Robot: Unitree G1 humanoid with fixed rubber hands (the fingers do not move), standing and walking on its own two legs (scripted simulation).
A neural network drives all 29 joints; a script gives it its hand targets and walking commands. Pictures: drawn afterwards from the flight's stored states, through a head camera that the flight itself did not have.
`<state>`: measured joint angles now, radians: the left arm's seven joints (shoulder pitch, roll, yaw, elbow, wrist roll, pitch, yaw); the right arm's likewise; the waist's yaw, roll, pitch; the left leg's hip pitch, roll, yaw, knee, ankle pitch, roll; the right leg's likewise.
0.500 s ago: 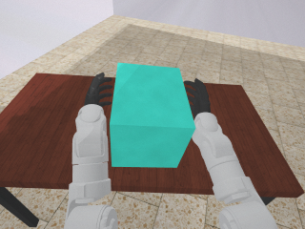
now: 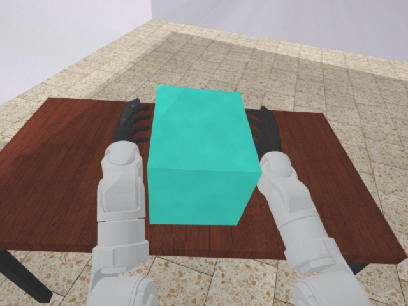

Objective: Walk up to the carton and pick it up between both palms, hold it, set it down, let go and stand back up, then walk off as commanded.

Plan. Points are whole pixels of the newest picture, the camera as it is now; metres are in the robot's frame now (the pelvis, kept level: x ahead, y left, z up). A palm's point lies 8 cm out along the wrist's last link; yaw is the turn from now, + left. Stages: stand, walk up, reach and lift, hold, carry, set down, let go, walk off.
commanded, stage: hold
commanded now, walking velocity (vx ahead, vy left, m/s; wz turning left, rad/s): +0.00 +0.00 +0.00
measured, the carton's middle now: (197, 154) +0.37 +0.01 +0.13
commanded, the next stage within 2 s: none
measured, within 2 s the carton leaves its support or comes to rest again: neither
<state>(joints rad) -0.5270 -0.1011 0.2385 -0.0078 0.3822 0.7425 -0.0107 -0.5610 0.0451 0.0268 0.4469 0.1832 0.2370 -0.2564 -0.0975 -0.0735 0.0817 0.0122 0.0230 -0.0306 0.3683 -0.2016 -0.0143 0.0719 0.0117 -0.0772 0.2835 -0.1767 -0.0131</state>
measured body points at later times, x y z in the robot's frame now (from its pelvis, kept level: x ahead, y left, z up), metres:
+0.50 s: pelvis +0.00 +0.00 +0.00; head -0.05 +0.04 +0.45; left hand +0.37 +0.14 +0.18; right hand +0.36 -0.13 +0.16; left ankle +0.01 +0.13 -0.75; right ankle +0.00 -0.11 -0.75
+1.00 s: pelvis +0.00 +0.00 +0.00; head -0.04 +0.03 +0.45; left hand +0.37 +0.14 +0.18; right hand +0.36 -0.13 +0.16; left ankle +0.01 +0.13 -0.75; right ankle +0.00 -0.11 -0.75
